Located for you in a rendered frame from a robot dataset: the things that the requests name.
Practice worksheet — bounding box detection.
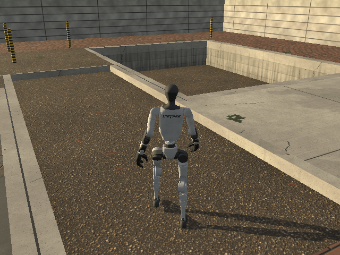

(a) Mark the right robot shin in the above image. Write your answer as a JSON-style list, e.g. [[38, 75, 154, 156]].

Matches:
[[180, 183, 187, 220]]

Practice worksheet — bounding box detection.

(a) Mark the left robot upper arm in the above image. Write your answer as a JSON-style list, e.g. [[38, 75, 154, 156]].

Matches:
[[146, 107, 160, 137]]

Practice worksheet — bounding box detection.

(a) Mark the humanoid robot head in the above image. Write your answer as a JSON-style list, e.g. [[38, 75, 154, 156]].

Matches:
[[162, 84, 180, 110]]

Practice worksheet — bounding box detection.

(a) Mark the left robot hand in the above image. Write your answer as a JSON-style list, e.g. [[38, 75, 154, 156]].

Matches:
[[135, 153, 148, 168]]

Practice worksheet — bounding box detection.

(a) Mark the right robot upper arm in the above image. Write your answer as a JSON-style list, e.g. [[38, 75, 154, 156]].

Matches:
[[182, 107, 196, 135]]

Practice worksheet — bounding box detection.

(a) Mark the robot left forearm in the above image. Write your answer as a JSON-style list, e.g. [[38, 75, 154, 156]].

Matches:
[[138, 129, 150, 155]]

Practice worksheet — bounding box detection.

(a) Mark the robot right forearm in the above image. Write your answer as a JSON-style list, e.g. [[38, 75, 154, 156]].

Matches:
[[191, 128, 199, 145]]

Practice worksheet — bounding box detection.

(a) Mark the right robot hand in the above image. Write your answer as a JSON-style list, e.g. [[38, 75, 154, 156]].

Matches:
[[186, 142, 199, 152]]

